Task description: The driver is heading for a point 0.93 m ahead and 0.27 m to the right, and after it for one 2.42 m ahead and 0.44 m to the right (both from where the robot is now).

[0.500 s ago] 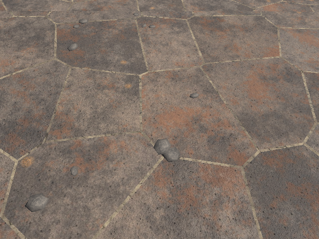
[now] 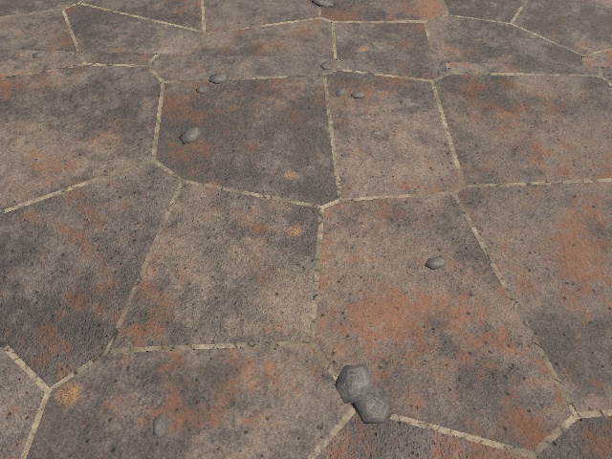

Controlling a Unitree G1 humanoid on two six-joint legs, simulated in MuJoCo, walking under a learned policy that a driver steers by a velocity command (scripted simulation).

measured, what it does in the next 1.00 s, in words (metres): walks ahead, turning right: left foot, then right foot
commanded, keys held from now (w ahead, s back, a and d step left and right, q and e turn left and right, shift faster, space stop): w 0.10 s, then w+e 0.90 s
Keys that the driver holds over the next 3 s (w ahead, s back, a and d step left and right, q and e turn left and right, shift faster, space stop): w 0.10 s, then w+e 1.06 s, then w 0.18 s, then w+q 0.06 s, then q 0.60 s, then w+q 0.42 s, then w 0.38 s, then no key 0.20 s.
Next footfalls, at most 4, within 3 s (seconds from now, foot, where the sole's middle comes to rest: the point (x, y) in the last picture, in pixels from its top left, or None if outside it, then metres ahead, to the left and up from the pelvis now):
0.22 left None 0.32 0.16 -0.78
0.78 right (397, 438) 0.56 -0.13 -0.78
1.26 left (378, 303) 0.91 -0.10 -0.78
1.70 right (489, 303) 0.92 -0.38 -0.78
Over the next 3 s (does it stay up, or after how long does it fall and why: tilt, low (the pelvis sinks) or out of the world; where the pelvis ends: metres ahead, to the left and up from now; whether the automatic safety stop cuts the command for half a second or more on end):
stays up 1.29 -0.27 -0.01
